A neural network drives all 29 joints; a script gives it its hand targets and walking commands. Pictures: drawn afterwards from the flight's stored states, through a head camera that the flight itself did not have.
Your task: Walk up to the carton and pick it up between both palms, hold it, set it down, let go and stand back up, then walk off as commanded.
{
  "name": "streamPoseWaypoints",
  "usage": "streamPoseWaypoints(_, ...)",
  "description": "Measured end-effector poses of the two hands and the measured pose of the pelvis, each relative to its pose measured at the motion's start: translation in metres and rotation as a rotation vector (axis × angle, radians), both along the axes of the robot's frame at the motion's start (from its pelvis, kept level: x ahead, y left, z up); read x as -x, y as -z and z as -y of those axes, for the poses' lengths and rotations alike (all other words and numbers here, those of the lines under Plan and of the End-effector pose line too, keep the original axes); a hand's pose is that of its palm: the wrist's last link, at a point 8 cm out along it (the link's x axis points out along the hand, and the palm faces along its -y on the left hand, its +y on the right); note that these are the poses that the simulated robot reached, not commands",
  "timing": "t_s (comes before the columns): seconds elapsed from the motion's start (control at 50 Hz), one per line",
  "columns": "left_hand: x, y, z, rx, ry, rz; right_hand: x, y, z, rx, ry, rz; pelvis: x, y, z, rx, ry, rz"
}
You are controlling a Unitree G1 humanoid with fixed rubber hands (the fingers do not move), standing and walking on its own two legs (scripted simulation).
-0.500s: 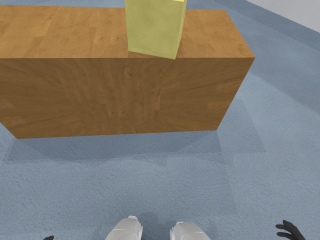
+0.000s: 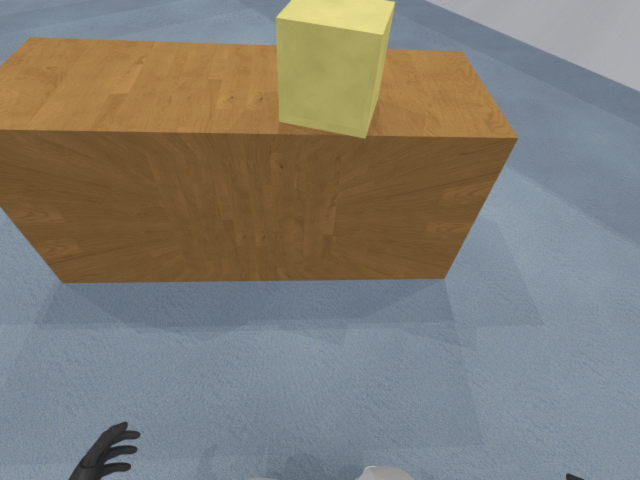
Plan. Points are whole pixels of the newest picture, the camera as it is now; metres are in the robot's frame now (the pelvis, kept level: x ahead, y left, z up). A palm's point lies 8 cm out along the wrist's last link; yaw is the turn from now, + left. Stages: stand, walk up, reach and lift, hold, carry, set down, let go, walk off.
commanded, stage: walk off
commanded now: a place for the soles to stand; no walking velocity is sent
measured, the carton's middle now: (334, 64) +1.02 -0.01 +0.03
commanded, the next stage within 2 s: stand in 1.20 s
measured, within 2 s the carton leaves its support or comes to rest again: neither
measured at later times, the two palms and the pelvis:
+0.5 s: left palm (106, 465) +0.15 +0.27 -0.07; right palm out of the picture +0.14 -0.34 -0.08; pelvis +0.05 -0.03 +0.00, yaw +1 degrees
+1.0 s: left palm (98, 471) +0.14 +0.28 -0.07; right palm out of the picture +0.14 -0.33 -0.06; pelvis +0.03 -0.02 +0.00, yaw +1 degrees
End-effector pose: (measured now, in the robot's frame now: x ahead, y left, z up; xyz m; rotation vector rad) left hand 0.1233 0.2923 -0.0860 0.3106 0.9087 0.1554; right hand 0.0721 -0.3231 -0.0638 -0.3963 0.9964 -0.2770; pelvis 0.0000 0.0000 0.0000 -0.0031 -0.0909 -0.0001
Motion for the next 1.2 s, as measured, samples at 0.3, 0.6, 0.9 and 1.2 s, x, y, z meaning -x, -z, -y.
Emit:
streamPoseWaypoints(0.3,-0.003,0.011,0.015,0.008,-0.033,-0.074,-0.039,0.004,0.003,-0.016,-0.020,-0.020,-0.033,-0.001,0.020,-0.008,-0.033,-0.047)
streamPoseWaypoints(0.6,-0.033,-0.014,0.020,-0.045,-0.023,0.001,-0.079,0.007,0.016,-0.039,-0.052,0.057,-0.045,-0.003,0.029,-0.018,-0.027,-0.061)
streamPoseWaypoints(0.9,-0.020,-0.013,0.015,-0.032,-0.020,0.039,-0.066,0.001,0.009,-0.042,-0.070,0.096,-0.027,-0.002,0.024,-0.013,-0.023,-0.034)
streamPoseWaypoints(1.2,-0.019,-0.012,0.015,-0.032,-0.022,0.034,-0.066,0.001,0.009,-0.044,-0.072,0.096,-0.027,-0.002,0.023,-0.012,-0.023,-0.034)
